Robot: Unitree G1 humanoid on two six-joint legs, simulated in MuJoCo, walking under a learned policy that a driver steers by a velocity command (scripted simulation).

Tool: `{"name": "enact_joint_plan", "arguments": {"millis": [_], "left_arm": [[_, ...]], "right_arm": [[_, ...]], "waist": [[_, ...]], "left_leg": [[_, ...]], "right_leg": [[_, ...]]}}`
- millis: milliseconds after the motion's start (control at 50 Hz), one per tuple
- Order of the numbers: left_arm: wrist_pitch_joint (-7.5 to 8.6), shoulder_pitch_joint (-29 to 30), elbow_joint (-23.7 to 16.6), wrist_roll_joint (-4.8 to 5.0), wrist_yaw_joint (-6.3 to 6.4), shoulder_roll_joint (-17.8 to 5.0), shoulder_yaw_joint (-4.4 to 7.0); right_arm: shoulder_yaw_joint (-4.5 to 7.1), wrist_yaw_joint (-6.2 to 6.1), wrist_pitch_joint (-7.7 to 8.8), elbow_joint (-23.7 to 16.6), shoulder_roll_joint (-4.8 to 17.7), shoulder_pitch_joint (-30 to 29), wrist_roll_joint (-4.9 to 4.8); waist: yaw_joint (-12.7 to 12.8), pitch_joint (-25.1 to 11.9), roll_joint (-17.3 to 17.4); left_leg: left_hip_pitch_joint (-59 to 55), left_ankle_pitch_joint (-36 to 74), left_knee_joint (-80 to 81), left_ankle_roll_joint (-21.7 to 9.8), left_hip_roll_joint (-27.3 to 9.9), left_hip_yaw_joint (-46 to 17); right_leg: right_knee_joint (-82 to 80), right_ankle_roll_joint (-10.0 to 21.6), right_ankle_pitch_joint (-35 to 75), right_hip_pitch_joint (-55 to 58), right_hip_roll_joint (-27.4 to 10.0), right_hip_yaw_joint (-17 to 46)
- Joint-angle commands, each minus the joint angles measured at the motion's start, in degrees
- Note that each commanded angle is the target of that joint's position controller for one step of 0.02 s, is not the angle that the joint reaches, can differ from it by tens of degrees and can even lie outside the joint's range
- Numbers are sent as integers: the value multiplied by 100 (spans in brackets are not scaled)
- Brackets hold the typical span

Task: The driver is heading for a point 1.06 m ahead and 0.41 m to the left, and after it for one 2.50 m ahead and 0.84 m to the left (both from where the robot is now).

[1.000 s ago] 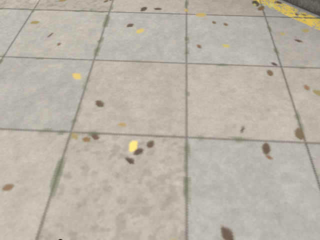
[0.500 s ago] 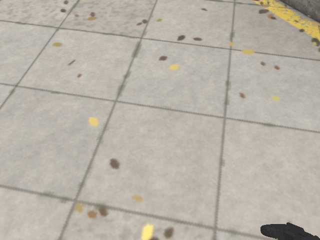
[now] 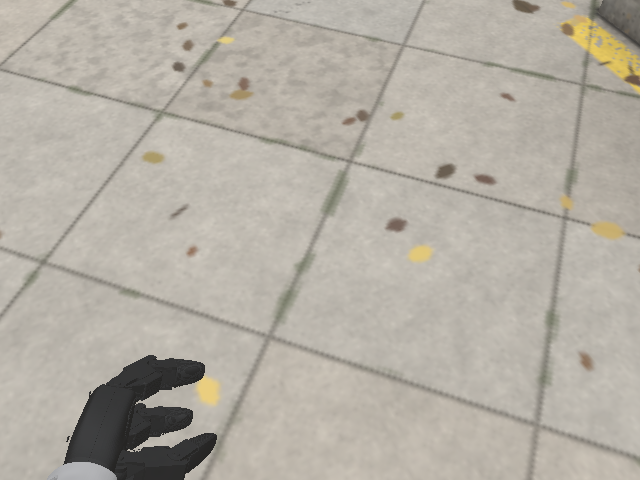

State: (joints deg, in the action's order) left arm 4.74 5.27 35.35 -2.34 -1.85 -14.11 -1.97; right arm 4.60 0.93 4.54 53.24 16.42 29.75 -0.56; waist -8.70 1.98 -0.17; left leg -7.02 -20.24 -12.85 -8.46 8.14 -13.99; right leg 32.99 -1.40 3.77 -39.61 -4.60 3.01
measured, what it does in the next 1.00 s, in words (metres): walks ahead, turning left: right foot, then left foot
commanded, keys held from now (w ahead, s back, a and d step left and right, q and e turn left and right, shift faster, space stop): w+q+shift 0.88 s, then w+e+shift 0.12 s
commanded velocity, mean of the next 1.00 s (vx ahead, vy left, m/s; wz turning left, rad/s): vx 1.00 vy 0.00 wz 0.92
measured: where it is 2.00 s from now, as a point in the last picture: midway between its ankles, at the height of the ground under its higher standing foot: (49, 227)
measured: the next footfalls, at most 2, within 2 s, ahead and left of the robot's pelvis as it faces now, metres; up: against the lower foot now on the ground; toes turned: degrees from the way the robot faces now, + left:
right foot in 0.06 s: +0.28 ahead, -0.16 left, +0.00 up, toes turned +6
left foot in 0.52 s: +0.62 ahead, +0.14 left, +0.00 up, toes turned +33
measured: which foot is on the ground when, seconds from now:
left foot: down 0.00-0.08, up 0.10-0.50, down 0.52-0.94, up 0.96-1.00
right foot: up 0.00-0.04, down 0.06-0.52, up 0.54-0.92, down 0.94-1.00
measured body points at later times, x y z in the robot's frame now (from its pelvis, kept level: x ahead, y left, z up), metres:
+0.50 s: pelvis +0.45 +0.03 -0.03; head +0.48 +0.05 +0.42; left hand +0.27 +0.24 -0.16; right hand +0.80 -0.04 -0.07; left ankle +0.59 +0.13 -0.72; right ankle +0.26 -0.17 -0.71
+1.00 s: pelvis +0.87 +0.26 -0.02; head +0.88 +0.29 +0.43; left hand +0.80 +0.59 -0.09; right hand +1.13 +0.08 -0.13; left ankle +0.64 +0.15 -0.64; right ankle +1.03 +0.26 -0.73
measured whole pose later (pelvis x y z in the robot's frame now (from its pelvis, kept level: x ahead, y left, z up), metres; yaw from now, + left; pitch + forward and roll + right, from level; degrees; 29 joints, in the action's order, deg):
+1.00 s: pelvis +0.87 +0.26 -0.02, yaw +53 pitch +2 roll -2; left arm 4.3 -5.5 35.8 -2.8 0.2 -16.9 1.0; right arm 4.5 0.4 3.9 47.6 21.3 22.0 0.6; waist -3.2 2.0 1.6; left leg 6.4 -23.9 -62.4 -7.3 9.4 -11.8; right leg 37.2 -0.9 -10.3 -28.6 0.3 0.3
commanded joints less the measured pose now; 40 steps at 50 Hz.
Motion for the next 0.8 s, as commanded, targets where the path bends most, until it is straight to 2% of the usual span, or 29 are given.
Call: {"name": "enact_joint_plan", "arguments": {"millis": [20,40,60,80,100,120,140,160,180,220,260,280,300,360,400,440,460,480,500,520,540,560,580,600,620,660,680,740,800], "left_arm": [[66,-400,-268,47,128,-882,297],[94,-1271,-62,84,215,-1143,420],[104,-2457,207,62,335,-1429,558],[113,-3642,386,-124,450,-1792,691],[78,-3014,331,-219,357,-2148,778],[23,-2391,168,-149,295,-1436,737],[13,-2072,181,-101,276,-926,608],[12,-2076,326,-138,260,-755,573],[41,-2248,509,-121,280,-723,551],[145,-2497,850,12,207,-553,513],[229,-2534,999,126,137,-491,499],[236,-2483,1064,147,129,-396,484],[293,-2377,1024,123,121,-616,511],[329,-2367,1109,94,140,-778,555],[320,-2693,1221,83,194,-969,575],[216,-2923,1215,96,269,-1318,648],[119,-2893,1176,88,318,-1504,697],[3,-2724,1103,62,343,-1674,748],[-94,-2466,960,47,335,-1715,768],[-142,-2415,913,-3,276,-1554,761],[-113,-2417,634,-96,191,-683,551],[18,-2463,-82,60,182,-911,548],[167,-1932,-139,29,184,-1086,515],[225,-1844,-107,51,188,-1069,482],[187,-1751,-68,-33,210,-996,453],[-60,-2028,37,-196,205,-946,428],[-169,-2014,19,-210,186,-853,411],[-214,-799,-513,-100,110,-600,288],[-179,-396,-620,41,37,-522,235]], "right_arm": [[270,-84,62,-410,1206,-303,4],[321,-74,68,-466,1445,-499,47],[318,-41,107,-564,1417,-830,92],[99,-48,159,-772,538,-900,128],[-77,-67,112,-1157,119,-61,-245],[-51,-145,-16,-941,644,-553,-40],[-9,-85,-79,-953,753,-1040,77],[-9,-14,-131,-974,690,-1259,129],[-27,79,-195,-1089,550,-1495,219],[-113,195,-359,-1321,240,-1697,244],[-181,278,-449,-1619,145,-2106,255],[-201,310,-462,-1699,135,-2321,258],[-252,353,-458,-1909,98,-2387,241],[-283,445,-450,-2092,297,-3023,221],[-328,511,-432,-2158,257,-3352,220],[-293,474,-403,-2055,380,-3137,220],[-237,419,-393,-1932,518,-2716,203],[-133,351,-380,-1717,729,-1876,197],[25,258,-359,-1355,988,-688,196],[209,108,-366,-1038,1232,-77,168],[323,4,-437,-1104,1707,-620,53],[384,17,-517,-1410,2089,-706,239],[381,-39,-517,-1418,1819,-623,226],[319,-87,-458,-1302,1538,-771,200],[266,-117,-364,-1235,1375,-926,176],[141,-159,-182,-1274,1107,-1188,129],[101,-133,-117,-1257,1026,-1178,90],[122,-76,10,-1220,1032,-1048,101],[195,-9,23,-1136,1157,-852,43]], "waist": [[702,-369,350],[1194,-900,384],[1857,-1445,359],[2085,-2246,-590],[1203,-2982,-2604],[1267,-2041,-1313],[1289,-1208,-608],[1232,-747,-116],[1170,-487,-122],[971,-185,-444],[866,-15,-485],[841,42,-409],[676,124,-675],[707,535,-206],[804,654,-123],[614,317,-375],[344,22,-562],[-121,-408,-666],[-616,-925,-637],[-697,-1113,-100],[33,-645,1301],[269,-1859,1274],[140,-1417,251],[420,-545,-198],[705,-204,-520],[1120,16,-604],[1184,55,-592],[916,501,-293],[617,243,33]], "left_leg": [[1166,5324,-933,-97,-1003,-747],[1236,5560,-2028,14,-947,-729],[1934,4958,-3428,92,-716,-630],[2910,1529,-5458,35,-377,-189],[4421,-896,-6856,199,-5,465],[4977,-215,-7008,126,-605,624],[5013,284,-6680,175,-830,778],[4892,412,-6508,225,-995,846],[4859,415,-6386,234,-1159,853],[4931,415,-6270,260,-1380,933],[5191,707,-6100,269,-1497,1061],[5152,1026,-5982,256,-1411,1200],[5088,1382,-5630,250,-1517,1202],[4769,2091,-4268,153,-1344,1760],[4270,2217,-3475,-59,-1039,2308],[3710,1903,-3144,-246,-603,2606],[3217,1590,-3095,-323,-421,2612],[2325,1280,-3114,-444,-271,2505],[1001,1009,-2894,-630,-170,2229],[-321,672,-2497,-785,-266,1672],[-554,1304,-2396,-989,-1264,-103],[-1926,337,-1126,-2044,-2081,-2812],[-1478,-299,-289,-1824,-2246,-3223],[-500,-84,-64,-1627,-2115,-2875],[342,466,-48,-1473,-1838,-2398],[1558,1264,-5,-1373,-1444,-1622],[1930,1188,108,-1332,-1276,-1362],[2878,1553,392,-1159,-854,-961],[2676,2614,242,-753,-660,-749]], "right_leg": [[-443,150,-230,2561,617,-302],[-403,207,-658,3510,609,-246],[-202,281,-1202,4842,224,-26],[-156,408,-3061,6149,-1201,1341],[-1481,1042,-4130,6829,-2601,4741],[-1735,1015,-4947,5977,-2159,4394],[-1694,938,-4218,5160,-1840,3194],[-1765,901,-3093,4524,-1640,2420],[-1839,848,-2465,4123,-1449,1778],[-2018,694,-1689,3705,-1317,936],[-2220,573,-847,3552,-1260,179],[-2326,424,-489,3438,-940,-416],[-2384,466,-81,3232,-1108,-615],[-2741,333,530,3182,-788,-1499],[-2601,204,2258,3463,-684,-1947],[-1841,131,4713,4125,-803,-2047],[-1194,132,5492,4301,-923,-2017],[-96,202,5949,4213,-1068,-1946],[1436,313,5630,3688,-1148,-1780],[3434,244,2448,2488,-682,-1732],[5629,93,-3105,695,327,-1601],[6413,-48,-3272,-848,613,-312],[5948,-16,-2811,-1214,255,117],[5295,-10,-2511,-1105,50,127],[4831,-69,-2548,-695,-115,133],[4140,-254,-2748,52,-320,145],[3770,-332,-2846,211,-391,86],[2139,-417,-1637,599,-350,-165],[793,-228,13,1404,15,-289]]}}
Velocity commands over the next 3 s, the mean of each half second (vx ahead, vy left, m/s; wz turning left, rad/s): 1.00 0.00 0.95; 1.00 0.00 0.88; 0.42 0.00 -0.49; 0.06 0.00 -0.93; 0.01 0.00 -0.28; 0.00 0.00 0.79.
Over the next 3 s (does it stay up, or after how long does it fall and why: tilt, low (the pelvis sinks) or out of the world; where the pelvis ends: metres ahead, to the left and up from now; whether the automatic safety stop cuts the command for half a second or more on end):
stays up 1.15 0.58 0.01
